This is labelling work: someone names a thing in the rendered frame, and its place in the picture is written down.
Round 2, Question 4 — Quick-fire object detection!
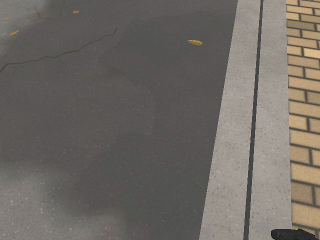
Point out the robot right hand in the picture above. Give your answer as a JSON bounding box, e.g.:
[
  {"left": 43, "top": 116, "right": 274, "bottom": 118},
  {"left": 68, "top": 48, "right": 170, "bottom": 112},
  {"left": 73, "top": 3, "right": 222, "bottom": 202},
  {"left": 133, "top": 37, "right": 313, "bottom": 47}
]
[{"left": 271, "top": 228, "right": 319, "bottom": 240}]

